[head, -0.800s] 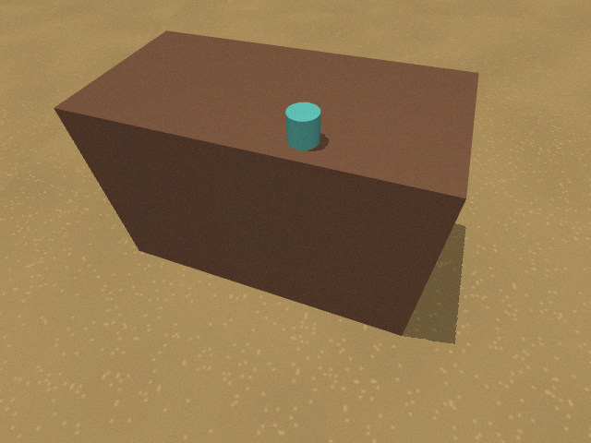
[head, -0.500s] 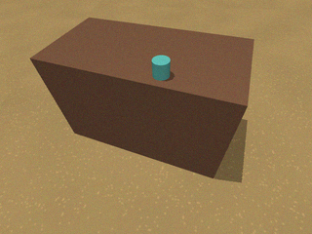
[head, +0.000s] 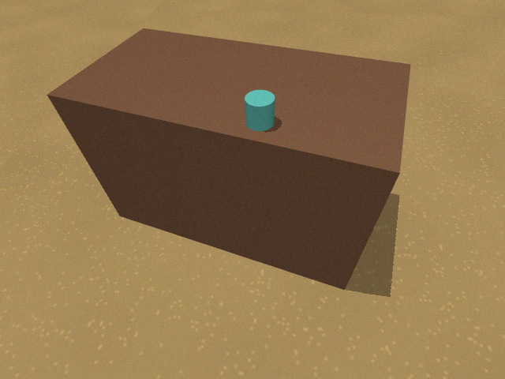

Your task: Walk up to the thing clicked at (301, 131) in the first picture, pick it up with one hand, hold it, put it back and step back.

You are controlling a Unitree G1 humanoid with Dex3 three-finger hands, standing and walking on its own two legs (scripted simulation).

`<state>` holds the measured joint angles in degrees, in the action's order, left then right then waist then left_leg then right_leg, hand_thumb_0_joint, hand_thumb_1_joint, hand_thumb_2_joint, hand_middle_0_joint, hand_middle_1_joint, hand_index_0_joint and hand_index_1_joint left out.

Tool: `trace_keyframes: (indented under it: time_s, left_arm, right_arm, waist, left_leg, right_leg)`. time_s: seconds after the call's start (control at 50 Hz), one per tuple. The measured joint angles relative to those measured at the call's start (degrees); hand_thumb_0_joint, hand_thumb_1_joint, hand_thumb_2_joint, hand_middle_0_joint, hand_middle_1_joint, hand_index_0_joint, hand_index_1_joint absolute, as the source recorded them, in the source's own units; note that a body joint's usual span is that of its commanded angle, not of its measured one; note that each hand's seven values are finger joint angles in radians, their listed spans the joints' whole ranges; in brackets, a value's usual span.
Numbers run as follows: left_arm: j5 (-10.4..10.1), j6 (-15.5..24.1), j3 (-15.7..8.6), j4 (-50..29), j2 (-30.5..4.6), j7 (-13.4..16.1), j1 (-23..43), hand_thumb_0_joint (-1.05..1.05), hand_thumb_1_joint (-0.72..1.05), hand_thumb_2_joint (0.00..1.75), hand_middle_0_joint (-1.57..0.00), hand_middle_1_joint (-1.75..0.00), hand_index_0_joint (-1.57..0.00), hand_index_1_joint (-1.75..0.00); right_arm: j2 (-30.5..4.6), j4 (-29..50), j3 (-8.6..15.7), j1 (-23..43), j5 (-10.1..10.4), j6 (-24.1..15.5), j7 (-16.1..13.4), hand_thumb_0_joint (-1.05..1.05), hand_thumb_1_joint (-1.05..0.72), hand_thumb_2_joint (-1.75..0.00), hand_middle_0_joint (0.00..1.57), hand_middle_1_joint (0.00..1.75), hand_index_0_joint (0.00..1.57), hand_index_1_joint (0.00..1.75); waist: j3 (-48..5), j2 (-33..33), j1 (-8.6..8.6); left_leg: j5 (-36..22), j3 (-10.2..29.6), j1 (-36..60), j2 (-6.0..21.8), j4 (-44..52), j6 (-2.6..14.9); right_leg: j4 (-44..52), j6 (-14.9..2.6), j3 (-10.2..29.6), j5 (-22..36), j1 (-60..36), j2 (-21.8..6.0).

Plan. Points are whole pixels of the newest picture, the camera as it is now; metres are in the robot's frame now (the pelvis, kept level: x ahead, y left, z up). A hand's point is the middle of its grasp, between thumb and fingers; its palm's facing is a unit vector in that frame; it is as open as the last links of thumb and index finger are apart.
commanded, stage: stand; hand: left
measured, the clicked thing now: (259, 110) +0.81 +0.00 -0.04
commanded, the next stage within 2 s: walk up in 0.32 s
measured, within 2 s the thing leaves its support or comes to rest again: neither
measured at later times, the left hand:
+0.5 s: hand out of the picture +0.09 +0.25 -0.15, palm faces -0.10 -0.93 -0.36, open 7.4 cm
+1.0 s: hand (173, 345) +0.22 +0.18 -0.15, palm faces -0.19 -0.91 -0.37, open 7.4 cm
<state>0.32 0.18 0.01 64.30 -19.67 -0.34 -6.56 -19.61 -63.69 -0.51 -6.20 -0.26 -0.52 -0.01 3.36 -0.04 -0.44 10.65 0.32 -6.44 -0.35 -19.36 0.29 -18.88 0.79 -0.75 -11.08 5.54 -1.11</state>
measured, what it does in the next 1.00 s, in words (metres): walks ahead: right foot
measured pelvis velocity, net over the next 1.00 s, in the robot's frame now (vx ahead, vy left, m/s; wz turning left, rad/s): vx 0.17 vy -0.08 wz -0.23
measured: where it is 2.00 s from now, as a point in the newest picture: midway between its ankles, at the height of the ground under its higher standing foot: (281, 362)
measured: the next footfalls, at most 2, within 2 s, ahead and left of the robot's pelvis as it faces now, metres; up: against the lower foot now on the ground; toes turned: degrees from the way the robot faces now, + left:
right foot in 0.62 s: +0.15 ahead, -0.21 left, +0.00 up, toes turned -11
left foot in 1.08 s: +0.38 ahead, +0.04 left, +0.00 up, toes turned -10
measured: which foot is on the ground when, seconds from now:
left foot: down 0.00-0.64, up 0.66-1.00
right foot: down 0.00-0.36, up 0.38-0.60, down 0.62-1.00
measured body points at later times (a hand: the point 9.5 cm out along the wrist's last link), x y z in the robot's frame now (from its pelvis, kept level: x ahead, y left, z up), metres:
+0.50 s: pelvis +0.02 -0.02 -0.01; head +0.02 -0.02 +0.44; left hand +0.09 +0.30 -0.13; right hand +0.06 -0.34 -0.13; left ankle +0.00 +0.11 -0.75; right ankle +0.03 -0.15 -0.71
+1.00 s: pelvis +0.17 -0.08 -0.02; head +0.18 -0.09 +0.43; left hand +0.23 +0.23 -0.13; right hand +0.19 -0.41 -0.13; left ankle +0.30 +0.05 -0.72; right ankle +0.11 -0.20 -0.75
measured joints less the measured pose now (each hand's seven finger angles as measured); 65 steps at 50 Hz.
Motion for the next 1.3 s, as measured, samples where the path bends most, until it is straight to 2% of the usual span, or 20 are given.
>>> trace_keyframes:
  time_s: [0.32, 0.34, 0.38, 0.42, 0.48, 0.56, 0.62, 0.64, 0.66, 0.7, 0.74, 0.78, 0.94, 1.06, 1.1, 1.12, 1.16, 1.2, 1.24, 1.3]
  left_arm:
    - [0.0, 0.0, 0.0, -0.1, -0.1, 0.0, -0.2, 0.0, 0.91, 0.9, -0.2, -0.3, -0.2, -0.3]
    - [0.3, -0.2, -0.6, -0.9, -0.2, -0.4, -0.7, 0.0, 0.91, 0.9, -0.2, -0.3, -0.2, -0.3]
    - [0.9, -0.4, -1.7, -2.5, -0.7, -1.4, -2.8, 0.0, 0.91, 0.9, -0.2, -0.3, -0.2, -0.3]
    - [1.4, -1.2, -2.5, -3.3, -1.5, -2.1, -4.6, 0.0, 0.91, 0.9, -0.2, -0.3, -0.2, -0.3]
    - [1.5, -1.5, -3.4, -4.4, -3.1, -3.0, -5.9, 0.0, 0.91, 0.9, -0.2, -0.3, -0.2, -0.3]
    - [1.2, -0.8, -4.4, -6.9, -4.5, -4.4, -7.5, 0.0, 0.91, 0.9, -0.2, -0.3, -0.2, -0.3]
    - [1.2, 0.2, -5.0, -8.2, -5.1, -4.8, -9.3, 0.0, 0.91, 0.9, -0.2, -0.3, -0.2, -0.3]
    - [1.2, 0.8, -5.4, -8.5, -5.1, -4.6, -9.8, 0.0, 0.91, 0.9, -0.2, -0.3, -0.2, -0.3]
    - [1.3, 1.4, -5.7, -8.8, -4.9, -4.1, -10.1, 0.0, 0.91, 0.9, -0.2, -0.3, -0.2, -0.3]
    - [1.5, 1.9, -5.7, -9.7, -4.1, -3.2, -10.9, 0.0, 0.91, 0.9, -0.2, -0.3, -0.2, -0.3]
    - [1.0, 1.9, -5.1, -10.2, -3.0, -2.8, -12.1, 0.0, 0.91, 0.9, -0.2, -0.3, -0.2, -0.3]
    - [0.6, 2.0, -4.3, -10.4, -2.0, -2.6, -13.2, 0.0, 0.91, 0.9, -0.2, -0.3, -0.2, -0.3]
    - [0.0, 3.6, -2.9, -12.9, -1.4, -1.9, -16.7, 0.0, 0.9, 0.9, -0.2, -0.3, -0.2, -0.3]
    - [0.3, 4.3, -2.6, -15.2, -3.0, -1.5, -17.5, 0.0, 0.9, 0.9, -0.2, -0.3, -0.2, -0.3]
    - [0.2, 4.0, -2.7, -15.5, -4.2, -1.1, -17.2, 0.0, 0.9, 0.9, -0.2, -0.3, -0.2, -0.3]
    - [0.0, 3.7, -2.9, -15.4, -4.8, -0.8, -16.6, 0.0, 0.9, 0.9, -0.2, -0.3, -0.2, -0.3]
    - [-0.3, 3.1, -2.7, -15.0, -4.7, 0.0, -15.2, 0.0, 0.9, 0.9, -0.2, -0.3, -0.2, -0.3]
    - [-0.3, 2.8, -2.1, -15.0, -5.1, 0.3, -14.0, 0.0, 0.9, 0.9, -0.2, -0.3, -0.2, -0.3]
    - [-0.7, 3.1, -2.3, -15.5, -6.0, 0.1, -12.9, 0.01, 0.91, 0.9, -0.2, -0.3, -0.2, -0.3]
    - [-1.2, 3.2, -2.9, -16.9, -6.7, -0.3, -11.1, 0.0, 0.91, 0.9, -0.2, -0.3, -0.2, -0.3]
  right_arm:
    - [-0.1, 0.0, -0.2, -0.3, 0.0, 0.0, 0.0, 0.01, -0.9, -0.9, 0.2, 0.3, 0.2, 0.3]
    - [-0.1, 0.6, 0.3, -0.5, -0.4, 0.0, 0.3, 0.01, -0.9, -0.9, 0.2, 0.3, 0.2, 0.3]
    - [-0.1, 2.3, 1.5, -1.2, -1.1, -0.9, 1.0, 0.01, -0.9, -0.9, 0.2, 0.3, 0.2, 0.3]
    - [-0.5, 4.3, 2.6, -2.2, -1.5, -2.0, 1.3, 0.01, -0.9, -0.9, 0.2, 0.3, 0.2, 0.3]
    - [-1.4, 6.2, 3.7, -4.6, -1.9, -2.9, 1.3, 0.01, -0.9, -0.9, 0.2, 0.3, 0.2, 0.3]
    - [-3.6, 6.9, 4.9, -7.4, -2.5, -2.1, 1.8, 0.01, -0.9, -0.9, 0.2, 0.3, 0.2, 0.3]
    - [-5.5, 7.5, 5.6, -8.4, -2.8, -1.0, 2.1, 0.01, -0.9, -0.9, 0.2, 0.3, 0.2, 0.3]
    - [-6.1, 7.7, 5.8, -8.4, -2.8, -0.6, 2.0, 0.01, -0.9, -0.9, 0.2, 0.3, 0.2, 0.3]
    - [-6.6, 7.8, 5.9, -8.4, -2.7, 0.0, 1.8, 0.01, -0.9, -0.9, 0.2, 0.3, 0.2, 0.3]
    - [-6.7, 8.0, 5.7, -8.2, -2.2, 1.2, 1.7, 0.01, -0.9, -0.9, 0.2, 0.3, 0.2, 0.3]
    - [-6.3, 8.3, 5.3, -7.5, -1.8, 1.5, 2.1, 0.01, -0.91, -0.9, 0.2, 0.29, 0.2, 0.3]
    - [-5.9, 9.2, 4.8, -6.8, -1.1, 1.1, 2.5, 0.01, -0.91, -0.9, 0.2, 0.29, 0.19, 0.3]
    - [-4.4, 13.3, 4.2, -7.9, -2.1, 1.0, 4.2, 0.01, -0.9, -0.9, 0.2, 0.3, 0.2, 0.3]
    - [-4.9, 14.8, 5.1, -7.8, -2.3, 0.5, 4.6, 0.01, -0.9, -0.9, 0.2, 0.3, 0.2, 0.3]
    - [-4.7, 15.7, 5.4, -7.5, -2.2, -0.6, 4.4, 0.01, -0.9, -0.9, 0.2, 0.3, 0.2, 0.3]
    - [-4.2, 16.2, 5.5, -7.0, -2.3, -1.2, 4.2, 0.01, -0.9, -0.9, 0.2, 0.3, 0.2, 0.3]
    - [-3.8, 17.6, 5.3, -6.9, -1.9, -2.2, 3.7, 0.01, -0.9, -0.9, 0.2, 0.3, 0.2, 0.3]
    - [-3.1, 18.4, 4.9, -7.6, -0.9, -2.4, 3.5, 0.01, -0.9, -0.9, 0.2, 0.3, 0.2, 0.3]
    - [-2.2, 18.6, 4.2, -8.8, -0.5, -2.4, 3.1, 0.01, -0.9, -0.9, 0.2, 0.3, 0.2, 0.3]
    - [-1.7, 18.6, 3.2, -10.9, -0.1, -2.7, 2.5, 0.01, -0.9, -0.9, 0.2, 0.3, 0.2, 0.3]
  waist:
    - [-0.2, 0.2, -0.08]
    - [-0.3, 0.1, -0.2]
    - [-0.8, -0.4, -0.43]
    - [-1.3, -0.4, 0.0]
    - [-0.7, -0.7, 1.2]
    - [0.5, -0.5, 0.99]
    - [0.9, 0.3, 0.67]
    - [1.2, 1.4, 0.66]
    - [1.7, 2.9, 0.64]
    - [1.9, 4.0, -0.22]
    - [1.9, 4.2, -1.33]
    - [2.0, 4.5, -1.72]
    - [1.2, 3.6, -2.44]
    - [0.9, 2.6, -2.04]
    - [1.1, 0.9, -1.36]
    - [1.8, -0.7, -1.13]
    - [2.5, -0.7, -0.19]
    - [2.4, 0.0, 0.84]
    - [2.4, -0.6, 1.41]
    - [2.5, -1.3, 1.96]
  left_leg:
    - [-0.1, 0.0, 0.4, 0.1, 0.2, -0.04]
    - [1.1, -0.3, 0.0, 0.1, -0.6, 0.31]
    - [4.5, -1.8, -0.4, 0.1, -2.9, 1.2]
    - [3.7, -3.3, -0.2, 0.8, -3.2, 1.73]
    - [4.0, -4.0, 1.3, 1.5, -2.6, 1.25]
    - [6.0, -5.5, 3.9, 3.0, -2.8, -0.38]
    - [11.3, -6.6, 3.8, 4.7, -9.0, -0.87]
    - [14.5, -6.3, 2.7, 6.1, -13.7, 0.23]
    - [17.8, -4.3, 0.5, 7.1, -20.4, 1.27]
    - [19.9, -0.6, -4.9, 5.2, -33.3, 1.35]
    - [18.3, -0.4, -9.7, 3.2, -40.8, 1.19]
    - [14.8, -1.0, -14.1, 2.9, -43.1, 1.31]
    - [7.0, 0.6, -21.6, 5.7, -31.3, -0.36]
    - [5.1, 0.1, -19.3, 5.8, -20.5, -0.16]
    - [1.0, -1.5, -16.8, 4.3, -16.9, -0.04]
    - [1.4, -3.0, -16.0, 3.2, -17.8, -0.07]
    - [4.3, -4.1, -14.8, 3.2, -19.6, 0.31]
    - [5.6, -4.3, -12.6, 3.8, -18.7, 0.86]
    - [5.4, -5.0, -9.4, 3.6, -15.6, 1.07]
    - [5.4, -5.8, -6.0, 2.8, -12.2, 1.41]
  right_leg:
    - [0.2, -0.03, 0.0, 0.1, -0.3, 0.1]
    - [-1.0, -0.37, 0.4, -1.1, 0.3, 0.2]
    - [-7.5, -1.51, 1.5, -8.1, 3.2, 0.2]
    - [-18.1, -1.89, 1.4, -12.9, 8.3, 0.5]
    - [-26.8, -1.96, 1.5, -13.4, 13.9, -0.4]
    - [-23.6, -1.63, 0.9, -11.0, 16.7, -3.0]
    - [-16.8, -1.47, 0.4, -4.9, 14.7, -3.8]
    - [-17.0, -0.89, -0.1, -1.1, 14.3, -2.8]
    - [-19.2, -0.82, -1.0, -1.9, 14.4, -1.5]
    - [-21.4, -1.43, -1.6, -4.8, 14.0, -0.1]
    - [-19.5, -2.44, -0.9, -5.3, 12.0, 0.8]
    - [-15.7, -2.73, -0.5, -4.2, 9.4, 1.6]
    - [-9.2, -2.57, 1.7, -5.1, 3.3, 3.3]
    - [-12.3, -0.12, 3.2, -10.9, 1.8, 2.1]
    - [-16.9, 0.29, 4.1, -14.6, 2.5, 0.2]
    - [-22.0, -0.55, 5.1, -15.4, 4.1, -1.2]
    - [-34.6, -1.83, 6.2, -16.8, 9.1, 0.3]
    - [-44.2, -2.69, 4.8, -16.9, 14.1, 2.0]
    - [-47.3, -3.14, 3.9, -14.3, 18.0, 2.1]
    - [-44.4, -2.79, 3.7, -10.4, 22.0, 1.3]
